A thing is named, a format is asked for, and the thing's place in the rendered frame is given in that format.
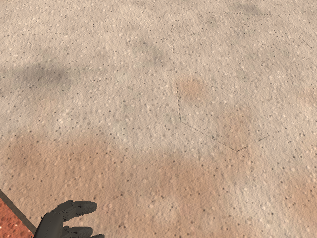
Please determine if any robot left hand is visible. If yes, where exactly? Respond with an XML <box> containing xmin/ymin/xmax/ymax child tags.
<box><xmin>31</xmin><ymin>199</ymin><xmax>105</xmax><ymax>238</ymax></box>

